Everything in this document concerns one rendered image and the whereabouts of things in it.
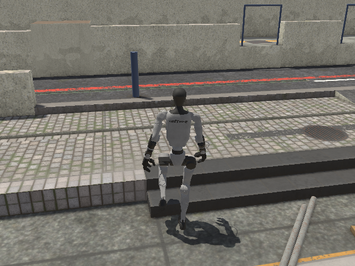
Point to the robot right forearm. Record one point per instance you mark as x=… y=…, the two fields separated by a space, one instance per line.
x=201 y=146

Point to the left robot shin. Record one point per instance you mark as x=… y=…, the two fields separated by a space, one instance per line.
x=162 y=183

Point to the right robot foot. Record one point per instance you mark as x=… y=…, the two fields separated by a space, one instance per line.
x=182 y=224

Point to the left robot hand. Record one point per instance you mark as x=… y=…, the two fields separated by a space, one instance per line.
x=145 y=163

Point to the robot left forearm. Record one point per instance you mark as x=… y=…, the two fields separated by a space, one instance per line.
x=150 y=148

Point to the robot left upper arm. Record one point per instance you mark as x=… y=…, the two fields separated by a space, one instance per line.
x=158 y=124

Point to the robot right upper arm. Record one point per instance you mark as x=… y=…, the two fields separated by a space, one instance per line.
x=195 y=117

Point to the right robot hand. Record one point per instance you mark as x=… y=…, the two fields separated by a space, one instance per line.
x=198 y=154

